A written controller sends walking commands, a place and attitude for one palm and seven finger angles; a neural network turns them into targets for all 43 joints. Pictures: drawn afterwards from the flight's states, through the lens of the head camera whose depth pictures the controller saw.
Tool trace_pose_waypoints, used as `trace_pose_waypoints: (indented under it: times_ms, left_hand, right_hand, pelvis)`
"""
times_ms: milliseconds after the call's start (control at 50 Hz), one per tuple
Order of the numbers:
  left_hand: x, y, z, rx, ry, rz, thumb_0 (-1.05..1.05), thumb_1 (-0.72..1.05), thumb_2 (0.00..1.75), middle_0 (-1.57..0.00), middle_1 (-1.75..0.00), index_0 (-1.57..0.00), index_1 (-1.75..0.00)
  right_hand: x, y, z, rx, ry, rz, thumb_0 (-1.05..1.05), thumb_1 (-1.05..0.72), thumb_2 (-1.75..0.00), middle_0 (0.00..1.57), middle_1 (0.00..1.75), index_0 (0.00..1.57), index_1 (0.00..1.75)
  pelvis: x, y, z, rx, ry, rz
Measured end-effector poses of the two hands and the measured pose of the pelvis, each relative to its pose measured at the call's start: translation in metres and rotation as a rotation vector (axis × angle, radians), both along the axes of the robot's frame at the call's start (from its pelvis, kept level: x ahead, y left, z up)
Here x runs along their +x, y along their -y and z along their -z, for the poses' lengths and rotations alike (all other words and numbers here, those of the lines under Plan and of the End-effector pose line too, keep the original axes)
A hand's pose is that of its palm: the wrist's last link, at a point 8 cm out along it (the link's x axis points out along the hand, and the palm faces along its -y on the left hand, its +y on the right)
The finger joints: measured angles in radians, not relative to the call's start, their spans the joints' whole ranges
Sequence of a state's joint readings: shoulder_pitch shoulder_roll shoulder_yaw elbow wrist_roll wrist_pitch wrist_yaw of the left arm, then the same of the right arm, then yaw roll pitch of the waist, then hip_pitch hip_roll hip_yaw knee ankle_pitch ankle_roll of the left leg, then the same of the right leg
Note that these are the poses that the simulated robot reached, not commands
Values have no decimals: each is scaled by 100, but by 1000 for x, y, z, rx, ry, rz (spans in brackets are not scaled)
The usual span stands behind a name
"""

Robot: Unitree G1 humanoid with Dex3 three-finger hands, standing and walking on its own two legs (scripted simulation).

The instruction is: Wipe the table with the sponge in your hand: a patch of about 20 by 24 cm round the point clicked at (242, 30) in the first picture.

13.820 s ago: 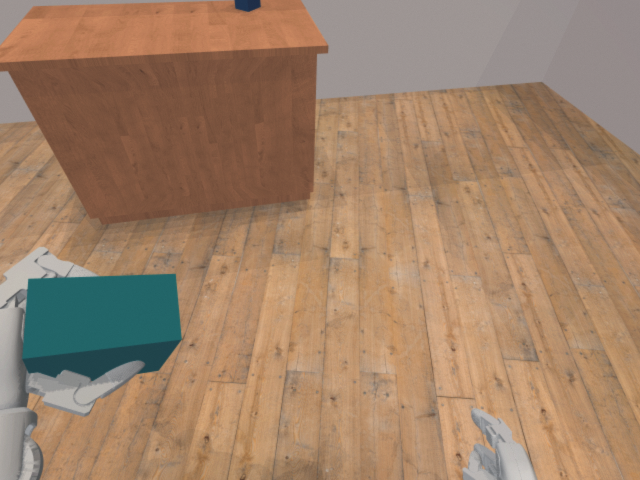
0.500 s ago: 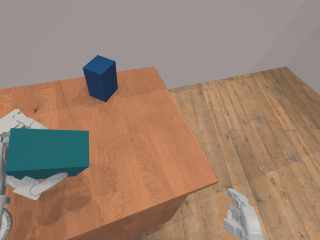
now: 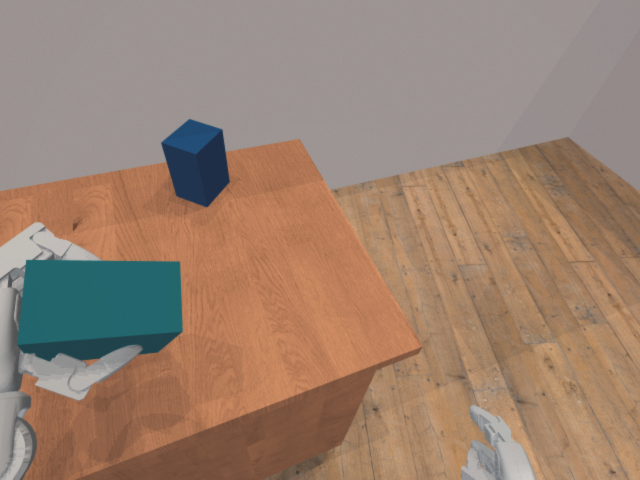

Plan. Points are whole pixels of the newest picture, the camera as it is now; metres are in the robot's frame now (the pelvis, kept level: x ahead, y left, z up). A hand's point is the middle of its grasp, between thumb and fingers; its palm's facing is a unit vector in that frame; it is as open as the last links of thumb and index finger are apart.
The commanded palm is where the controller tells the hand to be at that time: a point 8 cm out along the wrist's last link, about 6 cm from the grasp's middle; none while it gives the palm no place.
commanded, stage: shuffle to correct the standing spot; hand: left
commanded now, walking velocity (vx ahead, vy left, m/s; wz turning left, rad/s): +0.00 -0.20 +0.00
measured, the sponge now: (125, 313) +0.23 +0.21 +0.14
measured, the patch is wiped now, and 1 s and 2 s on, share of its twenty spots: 0.00 0.00 0.00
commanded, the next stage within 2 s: none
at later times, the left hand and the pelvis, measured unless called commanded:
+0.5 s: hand (151, 295) +0.24 +0.19 +0.16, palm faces +0.31 -0.86 -0.40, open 10.2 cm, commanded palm +0.18 +0.23 +0.17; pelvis +0.02 -0.05 +0.00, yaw -1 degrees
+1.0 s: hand (162, 303) +0.24 +0.18 +0.16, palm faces +0.30 -0.86 -0.40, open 10.2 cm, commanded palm +0.17 +0.22 +0.17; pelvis +0.01 -0.06 -0.01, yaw -1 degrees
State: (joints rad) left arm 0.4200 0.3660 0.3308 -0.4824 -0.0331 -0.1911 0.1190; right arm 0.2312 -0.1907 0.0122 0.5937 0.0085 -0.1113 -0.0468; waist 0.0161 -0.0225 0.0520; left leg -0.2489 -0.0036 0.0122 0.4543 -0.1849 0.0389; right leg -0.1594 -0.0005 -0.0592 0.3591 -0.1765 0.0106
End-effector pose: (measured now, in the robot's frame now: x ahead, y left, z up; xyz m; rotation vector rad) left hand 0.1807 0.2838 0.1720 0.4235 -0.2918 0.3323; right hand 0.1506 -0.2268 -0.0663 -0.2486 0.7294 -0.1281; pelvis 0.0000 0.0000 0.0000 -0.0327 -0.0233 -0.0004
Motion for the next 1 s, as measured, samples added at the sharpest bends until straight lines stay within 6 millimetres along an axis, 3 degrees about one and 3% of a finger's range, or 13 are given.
trace_pose_waypoints:
  times_ms: [100, 280, 440, 700, 1000]
  left_hand:
    - [6, 2, -6, 22, 7, -3, -1, -51, 101, -74, -134, -74, -133]
    - [21, 26, 10, -31, -68, 6, -1, -51, 101, -74, -134, -74, -133]
    - [24, 50, -5, 18, -42, 48, -1, -51, 101, -74, -134, -74, -133]
    - [16, 69, 7, -10, -107, 20, -1, -51, 101, -74, -134, -74, -133]
    - [19, 65, -4, 37, -67, 53, -1, -51, 101, -74, -134, -74, -133]
  right_hand:
    - [8, 4, -2, 22, 17, 6, 2, -90, -89, 21, 30, 20, 30]
    - [25, 18, -1, 44, 19, -7, 2, -90, -89, 21, 30, 20, 30]
    - [35, 43, -1, 34, 26, 4, 2, -90, -89, 21, 30, 20, 30]
    - [22, 79, 11, 16, -9, 50, 2, -90, -89, 20, 30, 20, 30]
    - [13, 68, 12, 25, -25, 53, 2, -90, -89, 20, 30, 20, 30]
  pelvis:
    - [5, 6, -1, 7, -7, 9]
    - [12, 25, 0, 9, -16, 12]
    - [16, 45, 3, 6, -20, 13]
    - [14, 65, 7, 8, -21, 10]
    - [11, 61, 7, 9, -25, 14]
